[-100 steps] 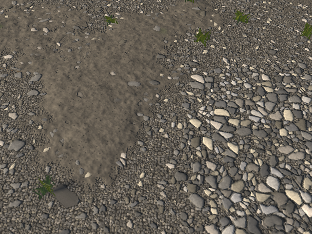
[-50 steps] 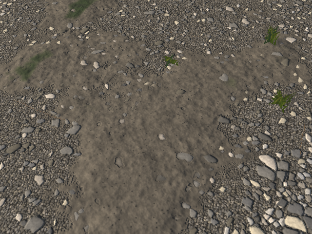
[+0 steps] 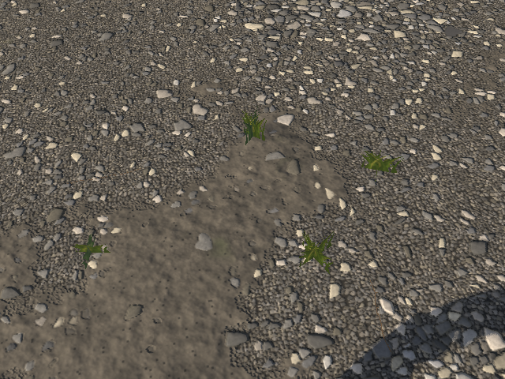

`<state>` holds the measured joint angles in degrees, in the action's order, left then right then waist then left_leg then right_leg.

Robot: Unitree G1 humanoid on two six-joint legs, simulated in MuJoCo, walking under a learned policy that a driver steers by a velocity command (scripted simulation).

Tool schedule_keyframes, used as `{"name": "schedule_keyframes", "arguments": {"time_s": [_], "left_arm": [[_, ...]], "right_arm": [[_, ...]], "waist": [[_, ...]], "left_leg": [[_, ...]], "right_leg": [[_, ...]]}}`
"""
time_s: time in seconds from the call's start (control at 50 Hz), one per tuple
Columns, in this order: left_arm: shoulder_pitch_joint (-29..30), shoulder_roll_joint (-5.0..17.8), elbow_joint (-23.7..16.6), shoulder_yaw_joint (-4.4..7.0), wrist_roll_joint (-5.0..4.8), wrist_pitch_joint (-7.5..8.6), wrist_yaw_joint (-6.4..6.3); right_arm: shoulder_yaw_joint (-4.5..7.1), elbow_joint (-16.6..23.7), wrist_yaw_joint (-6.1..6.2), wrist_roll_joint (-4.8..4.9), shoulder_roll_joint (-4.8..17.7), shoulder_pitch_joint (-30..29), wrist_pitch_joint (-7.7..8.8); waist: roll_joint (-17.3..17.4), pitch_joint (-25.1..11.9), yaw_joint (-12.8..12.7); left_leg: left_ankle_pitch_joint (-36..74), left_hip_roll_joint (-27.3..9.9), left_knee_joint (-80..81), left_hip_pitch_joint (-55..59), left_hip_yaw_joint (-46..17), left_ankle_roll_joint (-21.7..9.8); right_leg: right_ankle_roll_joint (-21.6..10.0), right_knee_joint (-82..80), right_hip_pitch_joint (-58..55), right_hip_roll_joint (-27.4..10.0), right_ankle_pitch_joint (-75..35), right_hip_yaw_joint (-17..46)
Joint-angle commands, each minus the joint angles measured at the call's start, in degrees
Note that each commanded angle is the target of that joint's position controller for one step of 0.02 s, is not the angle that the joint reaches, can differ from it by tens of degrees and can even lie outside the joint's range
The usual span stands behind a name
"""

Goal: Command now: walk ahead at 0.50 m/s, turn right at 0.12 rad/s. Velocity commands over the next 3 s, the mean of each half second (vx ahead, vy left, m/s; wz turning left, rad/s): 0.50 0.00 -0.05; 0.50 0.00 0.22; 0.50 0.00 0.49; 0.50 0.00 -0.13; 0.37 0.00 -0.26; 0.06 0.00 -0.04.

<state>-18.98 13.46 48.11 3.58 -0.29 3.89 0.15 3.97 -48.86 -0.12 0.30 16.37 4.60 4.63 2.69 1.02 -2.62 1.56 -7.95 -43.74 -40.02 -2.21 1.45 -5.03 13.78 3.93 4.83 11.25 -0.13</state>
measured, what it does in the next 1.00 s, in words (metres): walks ahead: left foot, then right foot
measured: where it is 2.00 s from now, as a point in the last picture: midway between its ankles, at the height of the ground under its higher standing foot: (221, 192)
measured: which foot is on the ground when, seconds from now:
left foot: up 0.00-0.20, down 0.22-0.76, up 0.78-1.00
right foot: down 0.00-0.24, up 0.26-0.72, down 0.74-1.00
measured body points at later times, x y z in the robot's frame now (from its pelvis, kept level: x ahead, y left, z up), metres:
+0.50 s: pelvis +0.29 +0.07 +0.00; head +0.31 +0.07 +0.45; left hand +0.44 +0.34 -0.12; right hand +0.32 -0.20 -0.13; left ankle +0.28 +0.15 -0.75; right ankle +0.41 -0.12 -0.68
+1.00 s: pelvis +0.57 +0.00 +0.00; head +0.59 +0.00 +0.45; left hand +0.59 +0.28 -0.13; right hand +0.72 -0.26 -0.13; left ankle +0.60 +0.18 -0.67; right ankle +0.58 -0.09 -0.75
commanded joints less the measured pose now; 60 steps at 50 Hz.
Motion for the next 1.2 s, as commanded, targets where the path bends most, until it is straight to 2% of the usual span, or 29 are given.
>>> {"name": "schedule_keyframes", "arguments": {"time_s": [0.02, 0.12, 0.18, 0.2, 0.22, 0.24, 0.26, 0.28, 0.3, 0.32, 0.34, 0.42, 0.54, 0.6, 0.66, 0.7, 0.72, 0.74, 0.76, 0.78, 0.8, 0.82, 0.84, 0.86, 0.9, 0.98, 1.06, 1.14, 1.2], "left_arm": [[-1.4, 9.7, -1.7, 2.25, -0.26, 0.79, -0.59], [-4.5, 10.2, 1.2, 2.56, -0.57, -0.18, -0.96], [-2.5, 11.8, 1.4, 2.97, -0.57, -0.82, -1.31], [-1.5, 11.6, 1.3, 2.74, -0.52, -1.14, -1.31], [-1.4, 10.1, 0.6, 1.93, -0.06, -1.24, -1.34], [-8.9, 3.9, -0.1, 0.18, 0.14, -0.26, -0.72], [-7.4, 5.0, 0.7, 0.02, -0.50, 1.02, -0.39], [-2.2, 9.5, -0.8, 1.18, -1.95, 1.90, -0.05], [2.1, 9.9, -2.0, 1.10, -2.33, 2.26, -0.11], [4.2, 9.5, -2.4, 1.28, -1.56, 2.19, -0.39], [3.6, 9.2, -2.1, 1.69, -0.91, 1.60, -0.66], [2.7, 6.2, -2.0, 1.28, -0.28, -0.21, -1.01], [14.1, 4.3, -4.7, 0.45, -0.06, 0.62, -0.35], [19.3, 4.1, -6.2, 0.04, -0.58, 0.92, 0.45], [22.6, 5.1, -8.1, 0.10, -0.71, 1.51, 1.45], [19.7, 7.0, -7.7, 0.70, -0.70, 2.07, 1.77], [14.9, 8.4, -6.4, 1.44, -0.56, 2.35, 1.64], [5.8, 11.3, -3.7, 2.91, -0.21, 2.52, 1.13], [-4.7, 15.8, -2.1, 4.09, 0.75, 2.41, 0.47], [-6.4, 18.5, -0.7, 4.58, 0.62, 1.80, 0.68], [-6.0, 12.4, -1.5, 3.01, 0.37, 1.75, 0.63], [-1.8, 10.0, -1.9, 2.19, 0.29, 1.90, 0.35], [2.4, 9.0, -2.3, 1.73, 0.47, 2.04, 0.33], [5.3, 7.4, -2.3, 1.36, 0.68, 2.22, 0.45], [7.9, 5.8, -1.8, 1.08, 1.11, 2.78, 0.48], [7.4, 7.8, -0.2, 1.88, 1.28, 3.14, -0.35], [6.5, 9.4, 0.7, 2.32, 1.20, 2.57, -1.16], [3.0, 11.0, 2.0, 2.94, 0.30, 1.48, -1.56], [2.1, 12.3, 2.6, 3.47, -0.62, 0.19, -1.56]], "right_arm": [[-0.03, 4.4, -0.68, 0.38, 2.4, -6.8, 0.96], [-0.39, 6.6, -2.40, 0.68, 3.1, -11.0, 1.82], [0.60, 5.2, -2.69, 0.56, 5.8, -4.7, 2.09], [1.67, 3.0, -2.36, 0.37, 7.6, 2.7, 2.07], [2.62, 0.6, -1.90, -0.29, 10.3, 12.6, 1.95], [3.98, -0.7, -1.61, -1.04, 15.4, 19.8, 1.67], [2.67, -1.5, -1.84, 0.04, 11.1, 20.9, 1.41], [1.75, -1.0, -1.72, 0.76, 8.6, 16.3, 1.38], [1.21, 0.2, -1.52, 0.43, 6.9, 11.6, 1.20], [0.69, 0.6, -1.57, -0.17, 5.6, 8.0, 1.16], [0.12, 0.9, -1.65, -0.87, 4.1, 6.1, 1.47], [0.40, -0.3, -1.36, -0.66, 5.9, 6.6, 2.03], [0.69, -2.3, 0.10, 0.24, 7.8, 11.5, 1.22], [0.83, -4.0, 0.17, 0.67, 8.4, 15.1, 0.65], [1.08, -5.3, 0.33, 1.01, 8.6, 17.2, -0.46], [1.50, -5.1, 0.63, 1.16, 9.6, 16.2, -1.09], [1.60, -4.7, 0.72, 1.25, 10.0, 14.6, -1.33], [1.01, -4.3, 0.70, 0.96, 8.5, 14.1, -1.39], [-0.39, -2.5, 0.59, -0.39, 4.8, 14.4, -1.23], [-1.96, -2.4, 0.28, 0.46, -1.4, 22.3, -0.08], [-0.41, -3.1, 0.19, 1.74, 5.4, 18.8, 0.57], [0.47, -1.4, 0.14, 2.68, 7.9, 13.8, 0.83], [0.50, -1.0, 0.45, 2.46, 7.2, 11.4, 0.70], [0.86, -0.9, 0.64, 1.74, 6.7, 10.7, 0.28], [1.04, -1.2, 0.51, 1.95, 4.4, 12.8, -1.26], [1.08, 1.1, 0.42, 1.40, 2.5, 9.7, -3.01], [0.70, 3.2, -0.79, 1.00, 1.6, 4.2, -2.64], [-0.01, 6.6, -2.17, 0.82, 0.8, -3.5, -2.53], [0.25, 8.8, -3.10, 0.96, 1.8, -5.3, -2.69]], "waist": [[-6.5, 1.9, -1.2], [-6.7, 3.9, -1.8], [-8.7, -0.3, 2.2], [-8.2, -4.8, 6.2], [-6.0, -12.3, 10.2], [7.3, -21.6, 8.2], [11.7, -24.5, 9.3], [7.8, -15.1, 9.2], [3.2, -9.1, 7.9], [0.4, -4.2, 6.0], [1.2, -2.6, 3.9], [1.9, -1.0, 1.7], [0.5, 0.8, 5.2], [0.5, 2.2, 7.3], [0.7, 3.4, 7.3], [2.0, 1.9, 4.7], [2.3, -0.6, 1.6], [1.1, -6.9, -2.4], [-5.4, -16.6, -5.8], [-21.3, -23.4, -1.7], [-14.7, -20.7, -4.2], [-12.1, -12.7, -3.7], [-8.4, -8.4, -2.1], [-7.8, -5.0, -0.5], [-9.3, -3.1, 2.2], [-6.5, 0.1, 3.1], [-5.8, 1.7, 1.8], [-4.6, 4.2, -1.1], [-5.6, 4.3, -0.5]], "left_leg": [[7.2, 1.9, 8.1, 1.7, 1.6, -0.3], [1.8, 3.5, 14.5, -0.5, 1.5, -3.1], [-4.7, 6.9, 15.6, 10.1, 4.1, -5.7], [-3.9, 8.9, 16.6, 20.3, 5.8, -7.3], [-1.8, 3.8, 13.8, 37.2, 0.7, -10.2], [-10.2, -11.1, 15.6, 60.5, -25.1, -19.6], [-18.1, -14.3, 25.2, 64.3, -40.7, -21.6], [-23.7, -12.5, 26.5, 57.7, -33.6, -18.3], [-22.5, -10.5, 28.0, 48.6, -26.1, -16.2], [-18.1, -8.5, 30.0, 39.6, -20.6, -15.3], [-14.1, -6.4, 31.7, 34.0, -16.9, -14.3], [-5.4, -4.7, 36.5, 27.6, -9.3, -15.5], [0.1, -1.6, 37.3, 30.7, -1.3, -12.9], [-1.4, -3.1, 36.2, 34.9, -1.3, -12.8], [1.1, -6.0, 32.3, 40.5, -3.8, -12.4], [5.9, -7.0, 28.5, 42.0, -5.6, -11.4], [13.2, -5.8, 23.6, 41.1, -5.0, -10.5], [16.3, -2.4, 13.4, 37.1, -3.0, -8.8], [1.3, 2.1, -4.7, 25.5, 0.1, -6.5], [-33.6, 11.0, -22.6, 4.2, 0.9, -3.4], [-35.1, 8.0, -29.2, -1.0, -5.6, -3.8], [-29.9, 5.5, -30.3, -4.1, -4.8, -4.3], [-24.9, 2.9, -28.8, -2.2, -3.6, -4.2], [-21.4, 1.4, -26.3, -0.3, -3.7, -4.0], [-18.1, -0.3, -23.8, 4.6, -3.9, -3.7], [-11.7, -1.0, -18.2, 0.4, -4.1, -2.3], [-1.1, -0.2, -5.4, 0.6, -1.4, -2.0], [0.0, 0.9, 3.2, 0.1, 2.6, -3.2], [-6.1, 2.6, 6.2, 0.8, 5.1, -5.3]], "right_leg": [[-6.7, -5.8, 1.2, -14.3, -12.5, 6.2], [-6.4, -1.6, -8.1, -18.6, -17.1, 7.4], [-4.4, 5.8, -10.5, -18.5, -35.9, 6.6], [-3.2, 14.4, -9.0, -16.0, -43.6, 4.7], [-1.5, 28.0, -0.1, -13.3, -36.3, 3.0], [3.2, 51.6, 23.3, -3.9, -10.0, 0.5], [3.3, 60.6, 33.2, -0.3, 21.4, 7.4], [2.4, 64.5, 39.2, -4.2, 19.3, 8.6], [1.8, 62.4, 39.3, -7.6, 13.9, 6.3], [1.9, 58.1, 37.5, -9.9, 9.7, 4.9], [2.0, 54.6, 33.8, -11.9, 7.0, 5.2], [4.1, 47.0, 31.5, -13.6, 1.6, 3.9], [5.6, 25.5, 32.1, -11.7, -16.5, 1.2], [5.5, 19.6, 32.0, -10.3, -17.6, 0.3], [4.1, 15.8, 32.9, -9.5, -12.5, 1.3], [3.0, 13.8, 27.8, -8.2, -8.3, 1.2], [2.0, 12.1, 20.4, -6.7, -7.7, -0.1], [0.3, 12.7, 6.6, -6.9, -9.0, -0.2], [-3.2, 15.2, -11.4, -17.8, -9.9, 10.9], [-11.0, 8.9, -28.1, -29.8, 1.3, 35.4], [-9.1, 5.2, -24.8, -28.2, 9.0, 37.1], [-6.7, 3.9, -17.8, -26.6, 8.3, 28.5], [-5.6, 1.9, -10.0, -24.7, 3.9, 22.5], [-5.2, -0.2, -3.9, -22.9, 0.3, 17.6], [-4.7, -3.7, 2.3, -20.7, -3.7, 10.5], [-5.5, -6.6, 4.0, -20.9, -10.8, 1.9], [-4.3, -7.4, 2.5, -19.3, -13.1, -5.8], [-3.7, -6.4, -3.1, -20.8, -14.9, -9.7], [-2.4, -1.8, -8.8, -22.5, -24.1, -11.6]]}}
